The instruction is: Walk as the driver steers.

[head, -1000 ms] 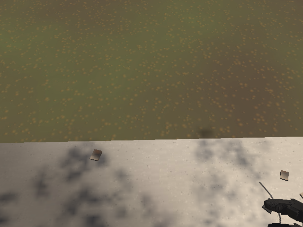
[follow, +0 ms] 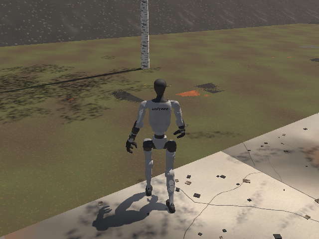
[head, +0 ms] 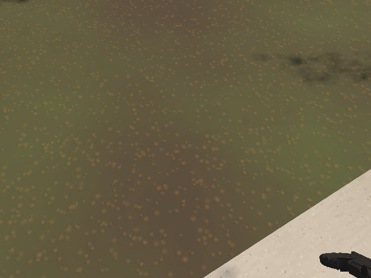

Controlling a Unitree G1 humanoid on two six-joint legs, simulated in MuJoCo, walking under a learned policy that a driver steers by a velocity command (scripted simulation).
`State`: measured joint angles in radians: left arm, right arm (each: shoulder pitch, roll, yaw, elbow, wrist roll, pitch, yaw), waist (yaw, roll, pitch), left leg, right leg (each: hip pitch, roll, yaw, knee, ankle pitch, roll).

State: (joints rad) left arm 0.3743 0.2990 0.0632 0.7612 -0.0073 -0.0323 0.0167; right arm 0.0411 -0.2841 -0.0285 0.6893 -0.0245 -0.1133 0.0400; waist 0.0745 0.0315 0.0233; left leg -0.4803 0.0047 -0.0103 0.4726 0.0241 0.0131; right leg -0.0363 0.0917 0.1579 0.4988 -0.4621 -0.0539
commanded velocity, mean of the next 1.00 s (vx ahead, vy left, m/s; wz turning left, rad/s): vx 0.15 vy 0.00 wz -0.38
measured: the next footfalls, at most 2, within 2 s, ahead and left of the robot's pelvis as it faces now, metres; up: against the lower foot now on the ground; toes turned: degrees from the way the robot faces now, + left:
right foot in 0.36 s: +0.16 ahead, -0.13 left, +0.00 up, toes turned -2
left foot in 0.70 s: +0.20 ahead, +0.12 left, +0.00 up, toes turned -16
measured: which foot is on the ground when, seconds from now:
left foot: down 0.00-0.40, up 0.42-0.68, down 0.70-1.00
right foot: down 0.00-0.00, up 0.02-0.34, down 0.36-0.70, up 0.72-1.00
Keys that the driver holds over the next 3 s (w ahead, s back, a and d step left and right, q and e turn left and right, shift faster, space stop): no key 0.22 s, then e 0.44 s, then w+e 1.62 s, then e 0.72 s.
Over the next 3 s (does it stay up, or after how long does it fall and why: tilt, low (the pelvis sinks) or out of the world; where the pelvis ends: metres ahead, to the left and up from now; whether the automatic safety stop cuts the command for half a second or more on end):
stays up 0.70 -0.73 0.02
